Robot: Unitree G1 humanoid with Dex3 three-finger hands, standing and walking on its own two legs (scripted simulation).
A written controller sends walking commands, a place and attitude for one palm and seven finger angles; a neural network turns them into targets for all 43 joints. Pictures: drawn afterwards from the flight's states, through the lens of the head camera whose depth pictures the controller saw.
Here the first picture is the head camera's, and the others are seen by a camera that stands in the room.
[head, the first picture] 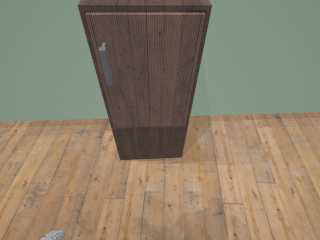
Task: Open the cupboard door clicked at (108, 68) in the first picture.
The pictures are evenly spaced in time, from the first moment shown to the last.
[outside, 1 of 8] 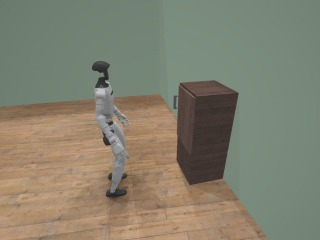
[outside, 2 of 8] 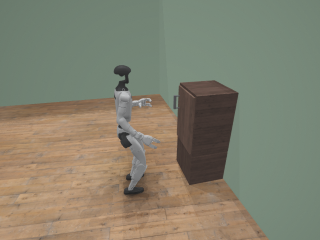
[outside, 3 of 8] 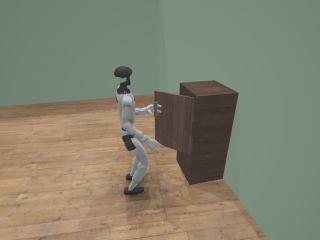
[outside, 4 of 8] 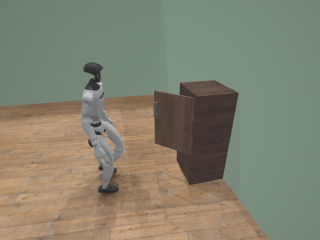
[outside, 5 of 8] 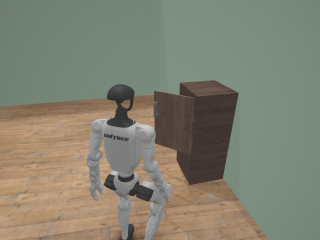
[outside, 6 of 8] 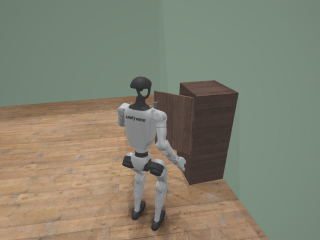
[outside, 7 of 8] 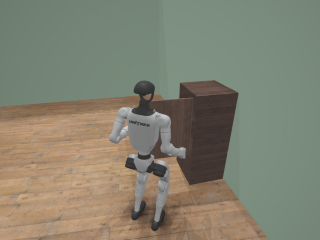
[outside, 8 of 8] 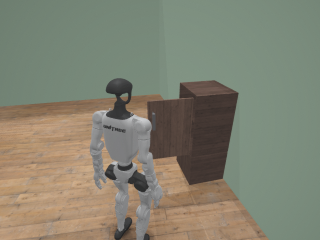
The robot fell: no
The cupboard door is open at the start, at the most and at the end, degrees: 0 91 88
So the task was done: yes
